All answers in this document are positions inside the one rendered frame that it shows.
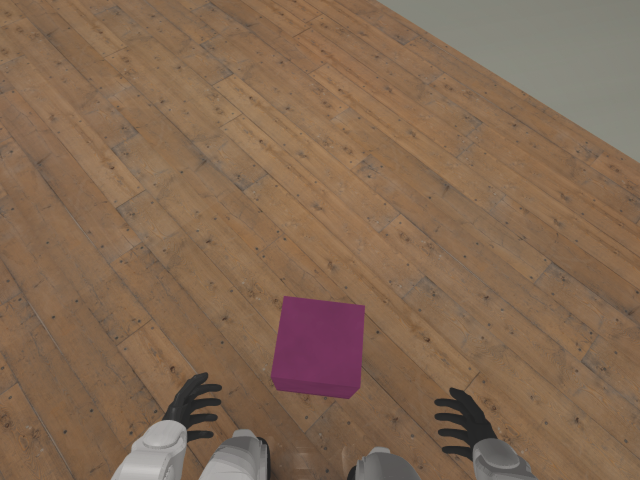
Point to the robot left hand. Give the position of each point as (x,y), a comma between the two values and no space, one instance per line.
(184,404)

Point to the robot right hand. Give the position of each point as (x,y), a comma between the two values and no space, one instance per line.
(472,419)

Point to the carton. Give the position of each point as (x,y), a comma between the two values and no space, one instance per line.
(319,347)

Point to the robot right forearm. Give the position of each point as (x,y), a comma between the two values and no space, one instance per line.
(494,459)

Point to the robot left forearm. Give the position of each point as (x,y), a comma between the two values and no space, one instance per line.
(157,455)

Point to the right robot thigh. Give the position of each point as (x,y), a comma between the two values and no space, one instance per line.
(384,466)

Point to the left robot shin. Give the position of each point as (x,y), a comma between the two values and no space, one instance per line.
(244,432)

